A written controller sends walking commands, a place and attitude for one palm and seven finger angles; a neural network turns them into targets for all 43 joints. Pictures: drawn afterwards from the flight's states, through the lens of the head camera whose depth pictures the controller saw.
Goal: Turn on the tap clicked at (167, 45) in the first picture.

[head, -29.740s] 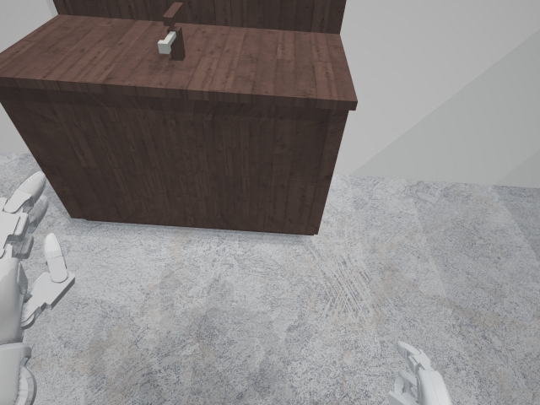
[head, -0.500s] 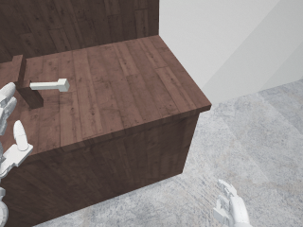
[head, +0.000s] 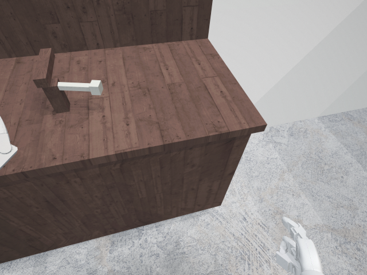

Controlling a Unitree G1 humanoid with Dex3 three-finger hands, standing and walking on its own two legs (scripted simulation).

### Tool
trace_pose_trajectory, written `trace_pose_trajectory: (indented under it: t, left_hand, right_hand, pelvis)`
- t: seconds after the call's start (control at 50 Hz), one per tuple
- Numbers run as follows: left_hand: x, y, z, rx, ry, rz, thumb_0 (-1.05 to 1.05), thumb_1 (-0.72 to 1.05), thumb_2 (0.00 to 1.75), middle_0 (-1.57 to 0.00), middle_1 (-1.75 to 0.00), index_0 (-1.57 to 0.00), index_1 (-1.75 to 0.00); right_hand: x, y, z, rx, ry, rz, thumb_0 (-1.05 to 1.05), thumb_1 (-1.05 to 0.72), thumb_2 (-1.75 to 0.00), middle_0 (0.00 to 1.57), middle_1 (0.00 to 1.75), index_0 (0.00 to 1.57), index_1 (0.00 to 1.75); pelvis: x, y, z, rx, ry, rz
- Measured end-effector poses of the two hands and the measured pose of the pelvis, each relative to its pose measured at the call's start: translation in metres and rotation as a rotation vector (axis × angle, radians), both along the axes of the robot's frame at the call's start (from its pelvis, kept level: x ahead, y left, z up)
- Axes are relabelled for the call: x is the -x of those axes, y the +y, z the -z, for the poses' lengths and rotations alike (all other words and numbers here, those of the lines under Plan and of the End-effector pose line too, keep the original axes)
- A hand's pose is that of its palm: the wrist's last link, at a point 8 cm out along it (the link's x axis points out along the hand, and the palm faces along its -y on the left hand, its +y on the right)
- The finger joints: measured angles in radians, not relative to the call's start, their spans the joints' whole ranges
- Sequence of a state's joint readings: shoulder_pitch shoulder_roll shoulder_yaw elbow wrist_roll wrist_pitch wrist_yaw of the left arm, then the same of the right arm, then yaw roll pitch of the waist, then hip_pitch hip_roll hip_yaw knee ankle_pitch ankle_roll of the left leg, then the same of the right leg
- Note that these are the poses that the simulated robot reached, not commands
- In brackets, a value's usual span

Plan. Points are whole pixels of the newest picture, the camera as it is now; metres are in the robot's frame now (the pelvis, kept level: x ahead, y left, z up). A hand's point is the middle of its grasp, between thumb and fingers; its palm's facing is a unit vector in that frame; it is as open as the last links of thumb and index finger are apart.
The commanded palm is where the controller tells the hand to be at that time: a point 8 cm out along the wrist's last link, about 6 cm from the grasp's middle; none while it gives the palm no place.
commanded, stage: come to a stop and stand still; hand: left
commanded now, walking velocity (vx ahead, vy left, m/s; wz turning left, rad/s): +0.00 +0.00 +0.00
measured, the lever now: (96, 87) +0.52 +0.30 +0.09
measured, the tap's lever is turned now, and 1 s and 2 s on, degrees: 74 74 74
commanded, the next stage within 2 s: look again from close up in 1.82 s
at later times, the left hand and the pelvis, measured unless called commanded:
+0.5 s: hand out of the picture +0.10 +0.33 +0.20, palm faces +0.49 -0.83 -0.28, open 7.4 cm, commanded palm +0.05 +0.36 +0.18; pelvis -0.10 +0.08 +0.00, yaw +1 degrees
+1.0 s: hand out of the picture +0.03 +0.39 +0.18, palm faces +0.38 -0.85 -0.36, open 7.4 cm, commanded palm -0.02 +0.40 +0.18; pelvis -0.20 +0.14 +0.00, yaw -4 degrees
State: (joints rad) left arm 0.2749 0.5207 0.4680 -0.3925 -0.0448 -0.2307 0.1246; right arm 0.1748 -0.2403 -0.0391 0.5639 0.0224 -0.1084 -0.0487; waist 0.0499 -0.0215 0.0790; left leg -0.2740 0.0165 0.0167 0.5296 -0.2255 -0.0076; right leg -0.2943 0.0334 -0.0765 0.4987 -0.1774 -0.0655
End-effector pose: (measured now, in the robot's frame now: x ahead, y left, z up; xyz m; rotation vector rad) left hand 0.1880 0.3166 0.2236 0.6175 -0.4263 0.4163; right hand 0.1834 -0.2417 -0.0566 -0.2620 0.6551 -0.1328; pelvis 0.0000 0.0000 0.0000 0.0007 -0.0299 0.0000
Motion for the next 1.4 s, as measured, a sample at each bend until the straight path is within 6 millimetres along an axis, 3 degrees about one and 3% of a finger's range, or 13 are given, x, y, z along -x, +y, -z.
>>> trace_pose_trajectory:
  t: [0.06, 0.22, 0.36, 0.44, 0.56, 0.68, 0.82, 0.94, 1.02, 1.12, 1.18, 1.3, 1.4]
  left_hand:
    - [0.012, 0.024, 0.011, 0.111, -0.019, -0.043, 0.02, 0.89, 0.90, -0.21, -0.30, -0.21, -0.30]
    - [0.050, 0.006, 0.070, 0.273, 0.140, 0.110, 0.02, 0.90, 0.90, -0.20, -0.30, -0.21, -0.30]
    - [0.089, 0.048, 0.031, 0.165, -0.048, 0.022, 0.02, 0.89, 0.90, -0.21, -0.30, -0.22, -0.30]
    - [0.120, 0.054, 0.011, 0.151, -0.119, 0.008, 0.02, 0.89, 0.90, -0.21, -0.30, -0.21, -0.30]
    - [0.135, 0.062, 0.040, 0.215, -0.027, 0.093, 0.01, 0.90, 0.90, -0.20, -0.30, -0.21, -0.30]
    - [0.128, 0.077, 0.064, 0.282, 0.100, 0.104, 0.02, 0.90, 0.90, -0.21, -0.30, -0.21, -0.30]
    - [0.172, 0.074, 0.018, 0.163, 0.069, 0.160, 0.02, 0.89, 0.90, -0.21, -0.30, -0.21, -0.30]
    - [0.197, 0.096, 0.011, 0.074, 0.039, 0.132, 0.02, 0.89, 0.90, -0.21, -0.30, -0.21, -0.30]
    - [0.195, 0.113, 0.044, 0.203, 0.087, 0.097, 0.01, 0.89, 0.90, -0.21, -0.30, -0.21, -0.30]
    - [0.190, 0.112, 0.071, 0.279, 0.120, 0.133, 0.02, 0.90, 0.90, -0.20, -0.30, -0.21, -0.30]
    - [0.191, 0.107, 0.060, 0.228, 0.128, 0.169, 0.02, 0.90, 0.90, -0.21, -0.30, -0.21, -0.30]
    - [0.207, 0.105, 0.009, 0.021, 0.067, 0.137, 0.02, 0.89, 0.90, -0.21, -0.30, -0.21, -0.30]
    - [0.209, 0.112, 0.016, 0.049, 0.088, 0.036, 0.02, 0.89, 0.90, -0.21, -0.30, -0.21, -0.30]
  right_hand:
    - [0.022, 0.017, -0.002, -0.028, -0.021, -0.004, 0.02, -0.90, -0.90, 0.20, 0.30, 0.20, 0.30]
    - [0.079, 0.073, 0.002, -0.074, -0.014, -0.020, 0.02, -0.90, -0.90, 0.20, 0.30, 0.20, 0.30]
    - [0.103, 0.104, 0.003, -0.091, -0.014, -0.108, 0.02, -0.90, -0.90, 0.20, 0.30, 0.21, 0.30]
    - [0.106, 0.112, 0.000, -0.079, -0.023, -0.156, 0.02, -0.90, -0.90, 0.20, 0.30, 0.21, 0.30]
    - [0.122, 0.114, -0.007, -0.016, -0.063, -0.099, 0.02, -0.90, -0.90, 0.20, 0.30, 0.21, 0.30]
    - [0.173, 0.125, -0.009, -0.052, -0.045, -0.007, 0.02, -0.90, -0.90, 0.20, 0.30, 0.20, 0.30]
    - [0.228, 0.132, -0.009, -0.040, 0.058, 0.017, 0.02, -0.90, -0.90, 0.20, 0.30, 0.21, 0.30]
    - [0.244, 0.136, 0.020, -0.053, 0.125, 0.021, 0.02, -0.90, -0.90, 0.20, 0.30, 0.20, 0.30]
    - [0.254, 0.147, 0.013, -0.047, 0.118, 0.048, 0.02, -0.90, -0.90, 0.20, 0.30, 0.20, 0.30]
    - [0.253, 0.159, 0.017, -0.013, 0.040, 0.064, 0.02, -0.90, -0.90, 0.20, 0.30, 0.20, 0.30]
    - [0.256, 0.171, 0.013, -0.054, 0.032, 0.056, 0.02, -0.90, -0.90, 0.20, 0.30, 0.20, 0.30]
    - [0.253, 0.180, 0.018, -0.121, 0.058, -0.001, 0.02, -0.90, -0.90, 0.20, 0.30, 0.21, 0.30]
    - [0.241, 0.166, 0.034, -0.119, 0.122, -0.015, 0.02, -0.90, -0.90, 0.20, 0.30, 0.21, 0.30]
  pelvis:
    - [0.012, 0.016, -0.001, -0.001, -0.023, 0.013]
    - [0.043, 0.051, 0.000, 0.004, -0.074, 0.015]
    - [0.073, 0.056, 0.004, 0.009, -0.097, -0.033]
    - [0.091, 0.066, 0.001, 0.030, -0.090, -0.048]
    - [0.118, 0.091, 0.009, 0.054, -0.050, 0.032]
    - [0.151, 0.104, 0.003, 0.035, -0.082, 0.035]
    - [0.169, 0.118, -0.013, 0.039, -0.017, 0.059]
    - [0.197, 0.134, 0.000, 0.042, -0.007, 0.078]
    - [0.200, 0.140, -0.002, 0.017, -0.005, 0.076]
    - [0.204, 0.156, 0.012, 0.002, -0.030, 0.061]
    - [0.209, 0.154, 0.007, -0.015, -0.034, 0.061]
    - [0.203, 0.146, -0.001, 0.002, -0.001, 0.048]
    - [0.193, 0.139, 0.001, 0.001, 0.013, 0.035]
